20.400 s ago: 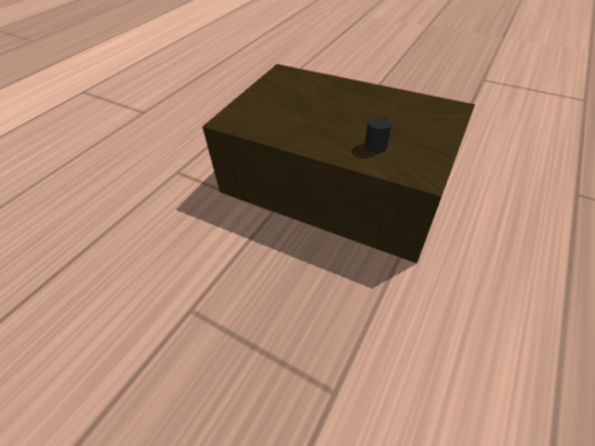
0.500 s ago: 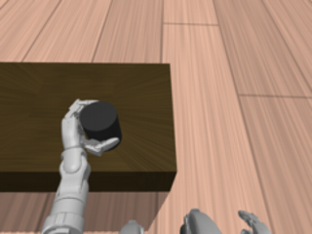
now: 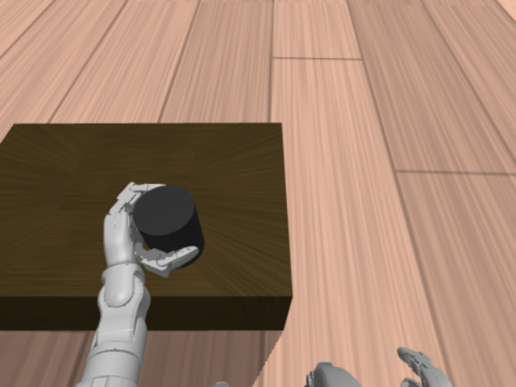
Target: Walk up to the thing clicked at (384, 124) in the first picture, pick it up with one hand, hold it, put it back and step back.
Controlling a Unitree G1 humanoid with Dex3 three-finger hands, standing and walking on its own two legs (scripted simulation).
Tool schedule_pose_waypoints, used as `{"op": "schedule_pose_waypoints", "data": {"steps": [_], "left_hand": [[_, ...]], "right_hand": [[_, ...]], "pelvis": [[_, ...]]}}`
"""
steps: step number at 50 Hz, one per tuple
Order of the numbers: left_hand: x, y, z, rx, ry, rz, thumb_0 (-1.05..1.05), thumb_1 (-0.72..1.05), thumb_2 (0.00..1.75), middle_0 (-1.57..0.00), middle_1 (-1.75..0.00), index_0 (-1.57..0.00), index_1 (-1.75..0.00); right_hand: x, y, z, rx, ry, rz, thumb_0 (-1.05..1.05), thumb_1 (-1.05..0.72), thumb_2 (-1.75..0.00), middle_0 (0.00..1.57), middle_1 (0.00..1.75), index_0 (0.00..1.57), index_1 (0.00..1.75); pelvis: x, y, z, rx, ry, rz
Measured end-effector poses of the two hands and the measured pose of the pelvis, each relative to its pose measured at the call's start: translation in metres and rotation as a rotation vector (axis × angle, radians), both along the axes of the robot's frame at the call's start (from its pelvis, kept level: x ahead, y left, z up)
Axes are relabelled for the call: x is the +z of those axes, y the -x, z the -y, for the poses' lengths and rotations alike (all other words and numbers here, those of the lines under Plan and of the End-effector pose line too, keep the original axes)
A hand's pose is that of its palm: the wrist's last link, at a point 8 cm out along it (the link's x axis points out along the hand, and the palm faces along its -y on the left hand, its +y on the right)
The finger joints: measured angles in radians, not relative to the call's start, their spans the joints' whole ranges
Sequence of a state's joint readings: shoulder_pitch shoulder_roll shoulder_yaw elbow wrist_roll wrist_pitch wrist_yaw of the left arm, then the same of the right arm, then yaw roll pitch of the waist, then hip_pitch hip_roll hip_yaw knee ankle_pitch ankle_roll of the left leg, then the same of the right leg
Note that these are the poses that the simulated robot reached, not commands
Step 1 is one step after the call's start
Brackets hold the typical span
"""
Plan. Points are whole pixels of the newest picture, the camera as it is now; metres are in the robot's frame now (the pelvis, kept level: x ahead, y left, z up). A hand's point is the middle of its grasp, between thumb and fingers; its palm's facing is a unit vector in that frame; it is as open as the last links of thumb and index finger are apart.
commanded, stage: lift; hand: left
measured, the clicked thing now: (172, 228) +0.36 +0.15 +0.03
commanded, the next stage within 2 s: hold in 0.02 s
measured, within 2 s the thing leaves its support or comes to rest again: neither
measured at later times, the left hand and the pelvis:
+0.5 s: hand (159, 229) +0.35 +0.16 +0.05, palm faces +0.17 -0.99 -0.02, open 11.9 cm; pelvis +0.00 +0.00 +0.01, yaw +0 degrees
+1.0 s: hand (151, 235) +0.34 +0.17 +0.06, palm faces +0.16 -0.99 -0.01, open 11.9 cm; pelvis +0.00 +0.00 +0.01, yaw +0 degrees
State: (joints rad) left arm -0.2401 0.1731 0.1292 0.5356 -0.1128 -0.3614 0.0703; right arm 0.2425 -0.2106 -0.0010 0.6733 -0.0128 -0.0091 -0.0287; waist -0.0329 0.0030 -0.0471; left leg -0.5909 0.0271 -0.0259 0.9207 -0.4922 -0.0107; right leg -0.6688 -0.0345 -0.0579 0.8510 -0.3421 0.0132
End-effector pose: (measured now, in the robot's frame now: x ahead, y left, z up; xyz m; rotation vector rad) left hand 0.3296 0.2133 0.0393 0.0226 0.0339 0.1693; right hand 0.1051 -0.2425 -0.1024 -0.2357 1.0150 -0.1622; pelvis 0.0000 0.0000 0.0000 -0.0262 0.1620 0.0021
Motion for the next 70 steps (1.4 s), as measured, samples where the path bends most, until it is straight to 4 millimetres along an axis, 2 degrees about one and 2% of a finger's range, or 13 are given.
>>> {"op": "schedule_pose_waypoints", "data": {"steps": [17,32,45,70], "left_hand": [[0.011,0.009,0.003,-0.002,0.002,0.01,-0.01,-0.61,0.94,-0.63,-1.07,-0.64,-1.05],[0.019,0.014,-0.001,-0.002,0.006,0.015,-0.01,-0.61,0.94,-0.63,-1.07,-0.64,-1.06],[0.021,0.024,-0.006,-0.007,0.006,0.011,-0.01,-0.61,0.94,-0.63,-1.07,-0.64,-1.06],[0.023,0.024,-0.01,-0.01,0.003,0.02,-0.01,-0.61,0.94,-0.63,-1.07,-0.63,-1.06]], "right_hand": [[0.009,-0.012,0.002,0.009,-0.008,0.047,0.01,-0.91,-0.9,0.2,0.3,0.2,0.3],[0.015,-0.015,0.001,0.006,-0.012,0.067,0.01,-0.91,-0.9,0.2,0.3,0.2,0.3],[0.019,-0.015,-0.001,0.014,-0.01,0.084,0.01,-0.91,-0.9,0.2,0.3,0.2,0.3],[0.02,-0.019,-0.008,0.024,-0.015,0.093,0.01,-0.92,-0.9,0.2,0.3,0.2,0.3]], "pelvis": [[0.007,-0.002,0.004,-0.001,-0.003,0.033],[0.012,-0.003,0.003,-0.002,-0.003,0.055],[0.013,0.0,0.002,-0.001,-0.004,0.069],[0.014,-0.002,-0.002,0.002,-0.002,0.069]]}}
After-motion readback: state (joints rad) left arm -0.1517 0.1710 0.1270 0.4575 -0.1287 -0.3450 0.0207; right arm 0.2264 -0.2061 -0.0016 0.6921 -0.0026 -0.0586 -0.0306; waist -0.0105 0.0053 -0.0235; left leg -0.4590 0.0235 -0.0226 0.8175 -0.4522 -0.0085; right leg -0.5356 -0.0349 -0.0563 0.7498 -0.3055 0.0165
